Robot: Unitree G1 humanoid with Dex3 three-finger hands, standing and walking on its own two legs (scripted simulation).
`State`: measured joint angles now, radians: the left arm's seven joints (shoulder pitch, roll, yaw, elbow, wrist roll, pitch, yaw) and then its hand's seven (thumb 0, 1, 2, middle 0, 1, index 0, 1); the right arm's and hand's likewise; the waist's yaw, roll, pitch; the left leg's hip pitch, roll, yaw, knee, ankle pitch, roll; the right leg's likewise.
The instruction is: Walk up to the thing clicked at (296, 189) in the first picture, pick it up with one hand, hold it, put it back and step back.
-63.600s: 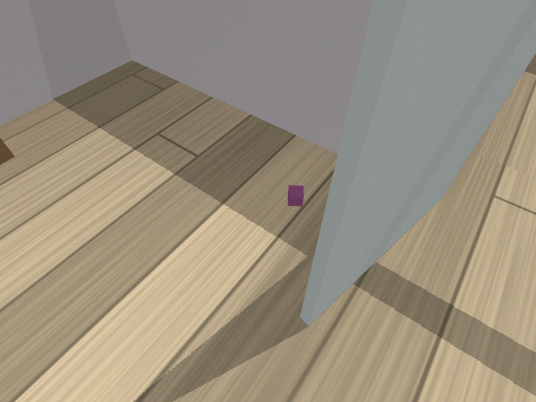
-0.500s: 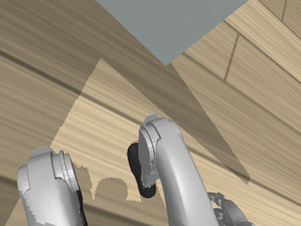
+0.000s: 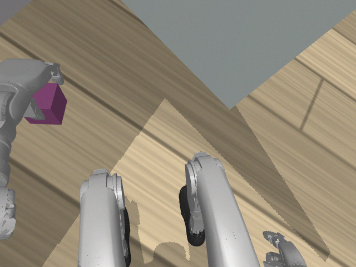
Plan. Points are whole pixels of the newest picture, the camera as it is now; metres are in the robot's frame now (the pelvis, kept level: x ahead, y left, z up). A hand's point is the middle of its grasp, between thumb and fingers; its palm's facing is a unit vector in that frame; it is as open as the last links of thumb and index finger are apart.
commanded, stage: lift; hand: left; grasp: from above
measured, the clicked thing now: (43, 103) +0.49 +0.25 -0.15
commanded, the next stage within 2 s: hold in 1.08 s
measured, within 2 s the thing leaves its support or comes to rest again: neither
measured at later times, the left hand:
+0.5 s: hand out of the picture +0.39 +0.24 +0.11, palm faces -0.45 -0.03 -0.89, open 10.1 cm
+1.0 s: hand out of the picture +0.38 +0.23 +0.23, palm faces -0.45 -0.02 -0.89, open 10.1 cm
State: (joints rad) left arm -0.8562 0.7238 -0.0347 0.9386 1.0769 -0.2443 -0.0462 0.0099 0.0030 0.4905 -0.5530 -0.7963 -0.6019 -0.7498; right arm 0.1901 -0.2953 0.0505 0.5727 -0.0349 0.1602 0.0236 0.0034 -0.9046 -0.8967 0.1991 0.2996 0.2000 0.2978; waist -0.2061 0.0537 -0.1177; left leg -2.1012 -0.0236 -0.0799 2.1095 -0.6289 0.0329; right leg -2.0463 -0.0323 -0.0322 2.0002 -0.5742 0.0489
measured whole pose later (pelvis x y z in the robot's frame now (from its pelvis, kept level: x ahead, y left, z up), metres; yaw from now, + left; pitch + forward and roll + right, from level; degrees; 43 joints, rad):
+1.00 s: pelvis +0.06 -0.01 +0.29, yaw +3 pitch +13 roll -1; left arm -0.36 0.46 -0.16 0.82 1.05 -0.16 0.08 0.00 0.01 0.43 -0.62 -0.71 -0.67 -0.66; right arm 0.24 -0.25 -0.05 0.72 0.04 0.03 -0.06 0.01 -0.91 -0.90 0.20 0.30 0.20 0.30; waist -0.07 0.04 -0.11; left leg -0.80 0.02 -0.01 1.01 -0.44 0.00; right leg -0.81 -0.01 0.01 0.96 -0.38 0.03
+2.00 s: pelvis +0.08 -0.02 +0.33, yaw +2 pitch +5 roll +0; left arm -0.24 0.47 -0.17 0.60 1.00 -0.20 -0.09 0.00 0.07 0.35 -0.65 -0.60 -0.70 -0.54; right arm 0.20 -0.26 -0.03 0.67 0.05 0.08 -0.10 0.01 -0.90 -0.89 0.20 0.30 0.20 0.30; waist -0.02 0.05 -0.06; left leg -0.46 0.01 0.02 0.72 -0.34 0.00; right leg -0.50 -0.02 0.03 0.71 -0.30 0.02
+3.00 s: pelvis +0.08 -0.02 +0.34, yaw +2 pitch +2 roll +1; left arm -0.23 0.47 -0.18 0.58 0.99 -0.21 -0.12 -0.01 0.04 0.40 -0.63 -0.65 -0.68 -0.58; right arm 0.18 -0.25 -0.02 0.68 0.06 0.07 -0.13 0.01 -0.90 -0.89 0.20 0.30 0.20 0.30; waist 0.00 0.05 -0.01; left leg -0.33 0.01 0.03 0.58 -0.29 0.00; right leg -0.37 -0.02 0.03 0.59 -0.25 0.02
